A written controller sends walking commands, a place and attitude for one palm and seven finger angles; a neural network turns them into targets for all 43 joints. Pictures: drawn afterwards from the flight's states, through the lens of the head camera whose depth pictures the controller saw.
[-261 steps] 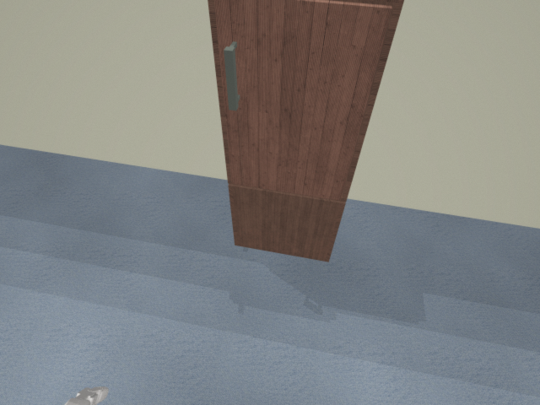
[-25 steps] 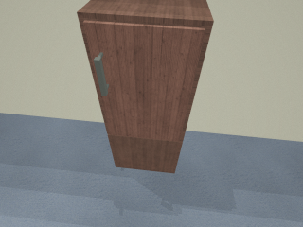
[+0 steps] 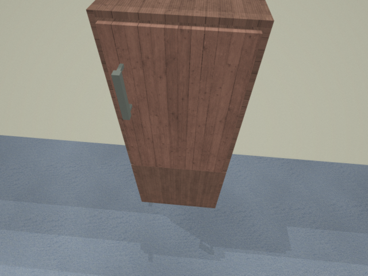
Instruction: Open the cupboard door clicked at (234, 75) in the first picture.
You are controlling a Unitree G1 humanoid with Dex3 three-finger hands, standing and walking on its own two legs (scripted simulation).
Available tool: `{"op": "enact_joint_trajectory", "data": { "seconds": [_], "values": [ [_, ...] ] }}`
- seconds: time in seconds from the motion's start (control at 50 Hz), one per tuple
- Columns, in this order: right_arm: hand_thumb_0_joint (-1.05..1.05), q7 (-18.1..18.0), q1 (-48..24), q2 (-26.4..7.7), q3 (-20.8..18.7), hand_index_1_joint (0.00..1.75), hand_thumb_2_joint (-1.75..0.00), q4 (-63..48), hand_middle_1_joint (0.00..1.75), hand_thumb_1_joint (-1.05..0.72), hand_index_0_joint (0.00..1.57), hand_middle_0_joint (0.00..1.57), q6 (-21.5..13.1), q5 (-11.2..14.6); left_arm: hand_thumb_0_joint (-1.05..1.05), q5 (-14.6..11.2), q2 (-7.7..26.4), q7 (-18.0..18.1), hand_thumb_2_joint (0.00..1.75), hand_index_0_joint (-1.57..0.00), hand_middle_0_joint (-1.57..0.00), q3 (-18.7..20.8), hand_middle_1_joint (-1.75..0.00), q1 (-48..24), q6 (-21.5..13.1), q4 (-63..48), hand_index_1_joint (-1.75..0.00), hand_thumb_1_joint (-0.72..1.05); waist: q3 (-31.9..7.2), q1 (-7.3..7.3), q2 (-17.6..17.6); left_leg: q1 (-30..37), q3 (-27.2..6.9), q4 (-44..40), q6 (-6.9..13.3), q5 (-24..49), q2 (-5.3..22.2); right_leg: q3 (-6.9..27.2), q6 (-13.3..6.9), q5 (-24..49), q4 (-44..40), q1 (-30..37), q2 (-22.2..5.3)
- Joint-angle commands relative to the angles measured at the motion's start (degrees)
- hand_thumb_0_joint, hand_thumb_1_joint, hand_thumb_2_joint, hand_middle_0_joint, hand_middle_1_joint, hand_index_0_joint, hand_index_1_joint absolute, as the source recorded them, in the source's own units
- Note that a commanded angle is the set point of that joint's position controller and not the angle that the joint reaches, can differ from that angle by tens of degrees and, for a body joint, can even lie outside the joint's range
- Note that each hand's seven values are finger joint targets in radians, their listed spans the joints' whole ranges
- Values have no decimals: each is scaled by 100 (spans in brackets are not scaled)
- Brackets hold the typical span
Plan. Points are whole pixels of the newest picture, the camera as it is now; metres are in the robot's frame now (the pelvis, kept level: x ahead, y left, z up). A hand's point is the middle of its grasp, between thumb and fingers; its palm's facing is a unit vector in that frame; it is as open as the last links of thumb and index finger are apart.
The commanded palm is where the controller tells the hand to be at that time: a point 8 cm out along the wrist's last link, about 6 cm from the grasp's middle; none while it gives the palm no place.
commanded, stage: come to a stop and stand still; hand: left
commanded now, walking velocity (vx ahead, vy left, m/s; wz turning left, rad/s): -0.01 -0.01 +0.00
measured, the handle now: (124, 92) +0.56 +0.21 +0.07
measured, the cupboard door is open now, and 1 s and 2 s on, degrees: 0 0 0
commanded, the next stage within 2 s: look again from close up in 0.68 s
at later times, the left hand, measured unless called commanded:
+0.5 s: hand out of the picture +0.04 +0.19 -0.14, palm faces +0.04 -0.94 -0.33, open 7.4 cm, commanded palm none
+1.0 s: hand out of the picture -0.05 +0.15 -0.17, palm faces +0.05 -0.97 -0.22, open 7.4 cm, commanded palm none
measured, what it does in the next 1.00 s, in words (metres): shifts its weight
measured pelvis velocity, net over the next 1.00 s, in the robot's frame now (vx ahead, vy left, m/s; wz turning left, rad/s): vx -0.06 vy -0.04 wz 0.04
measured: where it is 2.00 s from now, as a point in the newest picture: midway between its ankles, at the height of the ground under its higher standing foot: outside the picture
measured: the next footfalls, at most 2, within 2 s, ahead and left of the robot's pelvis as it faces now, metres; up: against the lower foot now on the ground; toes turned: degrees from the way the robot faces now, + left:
none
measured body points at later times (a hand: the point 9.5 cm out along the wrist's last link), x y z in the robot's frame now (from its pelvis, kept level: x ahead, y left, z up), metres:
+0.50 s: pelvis -0.05 -0.05 +0.00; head -0.08 -0.05 +0.45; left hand +0.04 +0.24 -0.12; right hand +0.03 -0.35 -0.12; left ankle -0.06 +0.07 -0.73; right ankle +0.01 -0.13 -0.73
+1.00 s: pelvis -0.06 -0.04 +0.01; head -0.06 -0.03 +0.46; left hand -0.05 +0.21 -0.15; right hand -0.08 -0.28 -0.15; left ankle -0.06 +0.07 -0.73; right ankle +0.01 -0.13 -0.73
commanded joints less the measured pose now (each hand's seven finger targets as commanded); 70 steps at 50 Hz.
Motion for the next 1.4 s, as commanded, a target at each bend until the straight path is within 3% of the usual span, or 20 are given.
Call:
{"op": "enact_joint_trajectory", "data": {
  "seconds": [0.0,0.04,0.06,0.08,0.1,0.12,0.16,0.18,0.2,0.22,0.24,0.3,0.38,0.48,0.62,0.82,1.06,1.18,1.22,1.38],
  "values": [
    [0,-6,349,-550,-186,30,-90,-166,30,-90,20,20,-14,-25,0,28,303,-35,90,-20,-20,29,-30,576,-79,-81,-30,90,-256,-24,-33,-414,-662,-290,-169,2844,1010,567,-227,2339,-162,427,-524],
    [0,20,346,-543,-154,30,-90,-92,30,-90,20,20,-9,-32,0,30,277,-39,90,-20,-20,-10,-30,433,-87,-100,-30,90,-226,-57,-226,-478,-671,-480,-194,2276,989,587,-239,2188,-227,401,-511],
    [0,89,-49,-1679,-301,30,-90,-746,30,-90,20,20,-28,-33,0,97,1596,-33,90,-20,-20,27,-30,114,-113,-594,-30,90,240,-151,-695,-560,-957,-603,-397,3687,849,172,-173,2141,192,136,-111],
    [0,34,94,-1827,-450,30,-90,-927,30,-90,20,20,-205,-85,0,97,1058,-32,90,-20,-20,138,-30,223,-121,-822,-30,90,-771,-62,-96,-68,-1025,-31,-351,5153,1205,100,-191,1386,609,93,-137],
    [0,-12,89,-1640,-453,30,-90,-916,30,-90,20,20,-226,-95,0,69,950,-28,90,-20,-20,74,-30,176,-103,-905,-30,90,-1183,-110,614,542,-1081,95,-275,5910,1328,169,-238,677,621,-288,-81],
    [0,-42,102,-1606,-466,30,-90,-979,30,-90,20,20,-193,-108,0,62,918,-46,90,-20,-20,94,-30,129,-97,-991,-30,90,-1189,-145,861,727,-1084,180,-142,5878,1399,153,-263,77,548,-581,-27],
    [0,-26,-137,-1645,-470,30,-90,-1196,30,-90,20,20,-108,-117,0,72,1014,-113,90,-20,-20,144,-30,122,-71,-1047,-30,90,-792,-62,654,85,-1004,205,48,4331,1296,179,-295,287,222,-374,-33],
    [0,-5,-301,-1710,-495,30,-90,-1264,30,-90,20,20,-78,-100,0,81,1114,-132,90,-20,-20,189,-30,226,-69,-998,-30,90,-585,10,461,-517,-933,193,53,3017,1160,300,-333,819,-6,15,-122],
    [0,26,-375,-1698,-492,30,-90,-1318,30,-90,20,20,-46,-83,0,85,1243,-136,90,-20,-20,214,-30,196,-80,-982,-30,90,-476,-20,41,-955,-833,210,-4,1785,935,588,-410,1094,-137,259,-283],
    [0,57,-388,-1696,-479,30,-90,-1333,30,-90,20,20,-12,-67,0,76,1386,-144,90,-20,-20,219,-30,14,-103,-1005,-30,90,-323,-102,-277,-1126,-714,175,-63,744,738,913,-506,864,-371,178,-518],
    [0,89,-398,-1722,-472,30,-90,-1329,30,-90,20,20,13,-70,0,61,1532,-151,90,-20,-20,224,-30,-156,-149,-1047,-30,90,-190,-166,-343,-1087,-685,160,-92,212,607,1241,-602,313,-679,-62,-664],
    [0,183,-348,-1770,-423,30,-90,-1235,30,-90,20,20,56,-92,0,66,1731,-166,90,-20,-20,225,-30,-411,-191,-1044,-30,90,50,-235,-376,-877,-693,112,-71,-9,559,1521,-593,-1258,-1364,-541,-718],
    [0,245,-298,-1916,-372,30,-90,-1074,30,-90,20,20,53,-103,0,64,1835,-187,90,-20,-20,197,-30,-588,-185,-946,-30,90,24,-224,-207,-839,-742,-181,-69,-117,615,1346,-411,-1556,-1556,-502,-620],
    [0,291,-296,-2040,-318,30,-90,-921,30,-90,20,20,39,-100,0,53,1868,-209,90,-20,-20,149,-30,-597,-184,-758,-30,90,-34,-143,-67,-1046,-844,-545,-85,-219,688,1153,-247,-1382,-1601,-118,-548],
    [0,307,-152,-2006,-239,30,-90,-579,30,-90,20,20,53,-82,0,32,1824,-201,90,-20,-20,88,-30,-473,-191,-458,-30,90,-47,-99,-58,-1196,-880,-680,-141,-252,721,1089,-187,-1334,-1692,116,-594],
    [0,256,118,-1583,-180,30,-90,-120,30,-90,20,20,53,-50,0,24,1414,-137,90,-20,-20,26,-30,-70,-197,-68,-30,90,41,-63,-130,-1238,-873,-793,-174,-92,791,927,-168,-930,-1624,249,-562],
    [0,184,255,-1120,-152,30,-90,73,30,-90,20,20,17,-12,0,46,852,-62,90,-20,-20,-74,-30,428,-195,162,-30,90,76,-34,109,-1190,-928,-976,-191,125,915,651,-133,45,-1304,402,-451],
    [0,157,166,-1045,-156,30,-90,80,30,-90,20,20,-15,-1,0,58,687,-44,90,-20,-20,-100,-30,528,-201,227,-30,90,61,-26,177,-1078,-945,-1040,-188,388,984,540,-111,580,-1144,459,-439],
    [0,155,128,-1034,-157,30,-90,70,30,-90,20,20,-13,0,0,57,633,-43,90,-20,-20,-116,-30,576,-204,246,-30,90,53,-29,47,-1031,-931,-1025,-193,441,963,563,-108,614,-1144,457,-445],
    [0,154,-28,-1089,-168,30,-90,39,30,-90,20,20,-17,-4,0,74,630,-45,90,-20,-20,-113,-30,545,-184,246,-30,90,187,-13,139,-1018,-992,-1170,-190,401,996,509,-69,664,-1088,388,-429]
  ]
}}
